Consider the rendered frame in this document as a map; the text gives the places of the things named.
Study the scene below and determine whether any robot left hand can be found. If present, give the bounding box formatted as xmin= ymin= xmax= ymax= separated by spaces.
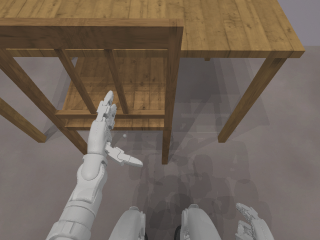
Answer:
xmin=87 ymin=90 xmax=143 ymax=167

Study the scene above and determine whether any chair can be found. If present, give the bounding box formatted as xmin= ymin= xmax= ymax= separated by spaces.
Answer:
xmin=0 ymin=17 xmax=184 ymax=165

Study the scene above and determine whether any table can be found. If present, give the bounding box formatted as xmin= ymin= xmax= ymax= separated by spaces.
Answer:
xmin=0 ymin=0 xmax=306 ymax=143

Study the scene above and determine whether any left robot forearm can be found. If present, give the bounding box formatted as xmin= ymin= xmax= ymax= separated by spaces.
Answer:
xmin=46 ymin=153 xmax=108 ymax=240

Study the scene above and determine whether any right robot thigh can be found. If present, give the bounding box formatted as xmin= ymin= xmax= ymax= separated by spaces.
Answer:
xmin=181 ymin=207 xmax=221 ymax=240

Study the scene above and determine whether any robot right shin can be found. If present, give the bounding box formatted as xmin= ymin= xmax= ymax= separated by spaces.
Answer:
xmin=180 ymin=204 xmax=199 ymax=240

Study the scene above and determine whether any robot right hand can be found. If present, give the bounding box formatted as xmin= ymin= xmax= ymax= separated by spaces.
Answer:
xmin=235 ymin=203 xmax=274 ymax=240

